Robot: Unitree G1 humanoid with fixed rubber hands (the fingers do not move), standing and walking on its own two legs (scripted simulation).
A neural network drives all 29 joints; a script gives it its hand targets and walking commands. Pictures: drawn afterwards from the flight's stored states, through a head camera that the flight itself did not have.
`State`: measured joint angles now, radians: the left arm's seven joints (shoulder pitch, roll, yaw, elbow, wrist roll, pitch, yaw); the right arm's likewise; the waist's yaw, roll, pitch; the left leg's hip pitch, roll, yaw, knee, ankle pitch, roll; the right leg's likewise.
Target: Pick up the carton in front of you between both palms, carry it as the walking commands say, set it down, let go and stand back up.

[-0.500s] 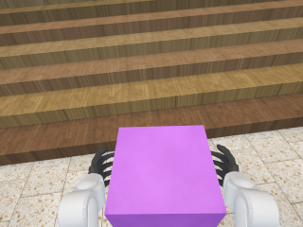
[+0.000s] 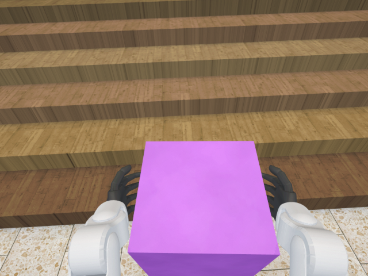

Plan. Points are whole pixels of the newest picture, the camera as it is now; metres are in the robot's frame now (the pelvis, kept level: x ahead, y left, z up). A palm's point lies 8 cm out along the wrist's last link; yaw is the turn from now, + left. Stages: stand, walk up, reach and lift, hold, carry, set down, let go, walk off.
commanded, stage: carry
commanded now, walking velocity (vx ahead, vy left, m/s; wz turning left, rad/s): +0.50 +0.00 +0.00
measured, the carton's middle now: (199, 215) +0.27 +0.00 +0.04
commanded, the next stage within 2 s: none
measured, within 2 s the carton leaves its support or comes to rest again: neither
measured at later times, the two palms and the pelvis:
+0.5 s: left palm (148, 71) +0.66 +0.15 +0.17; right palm (249, 70) +0.67 -0.15 +0.17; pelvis +0.33 +0.00 +0.00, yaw +2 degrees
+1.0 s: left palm (157, 30) +1.04 +0.17 +0.17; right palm (228, 32) +1.04 -0.13 +0.16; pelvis +0.67 +0.02 +0.02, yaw -2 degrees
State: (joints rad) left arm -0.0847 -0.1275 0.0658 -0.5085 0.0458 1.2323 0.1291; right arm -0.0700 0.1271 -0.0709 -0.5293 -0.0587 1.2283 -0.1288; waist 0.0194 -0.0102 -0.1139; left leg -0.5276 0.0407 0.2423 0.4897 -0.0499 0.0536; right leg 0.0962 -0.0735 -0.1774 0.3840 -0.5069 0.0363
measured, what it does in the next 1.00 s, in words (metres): walks ahead: right foot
